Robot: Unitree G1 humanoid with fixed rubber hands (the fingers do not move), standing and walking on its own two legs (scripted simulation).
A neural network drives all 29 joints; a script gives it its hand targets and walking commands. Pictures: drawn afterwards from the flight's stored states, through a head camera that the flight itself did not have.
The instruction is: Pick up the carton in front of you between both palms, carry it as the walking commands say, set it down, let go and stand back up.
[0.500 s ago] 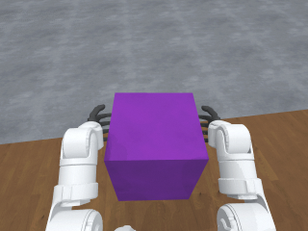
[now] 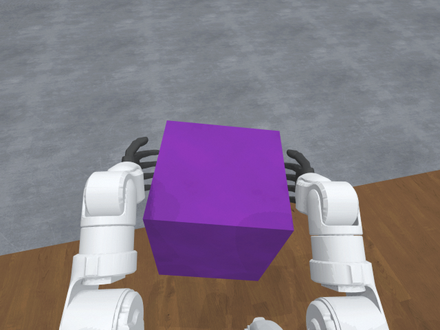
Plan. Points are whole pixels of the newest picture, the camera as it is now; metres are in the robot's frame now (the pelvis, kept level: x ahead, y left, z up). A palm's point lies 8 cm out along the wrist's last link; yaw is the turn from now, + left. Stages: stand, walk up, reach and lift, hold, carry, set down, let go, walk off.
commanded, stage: carry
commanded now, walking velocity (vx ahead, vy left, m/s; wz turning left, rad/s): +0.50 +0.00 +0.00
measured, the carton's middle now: (215, 206) +0.36 -0.01 +0.00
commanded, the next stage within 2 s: none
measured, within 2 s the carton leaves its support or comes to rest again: neither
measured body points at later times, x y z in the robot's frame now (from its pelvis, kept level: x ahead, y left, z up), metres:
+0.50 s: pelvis +0.30 -0.08 -0.03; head +0.36 -0.10 +0.42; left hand +0.66 +0.11 +0.06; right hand +0.68 -0.19 +0.04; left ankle +0.32 +0.08 -0.69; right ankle +0.27 -0.09 -0.76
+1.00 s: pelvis +0.62 -0.07 -0.06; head +0.65 -0.08 +0.38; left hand +1.01 +0.04 +0.03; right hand +0.97 -0.25 +0.02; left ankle +0.60 -0.03 -0.79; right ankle +0.67 -0.22 -0.74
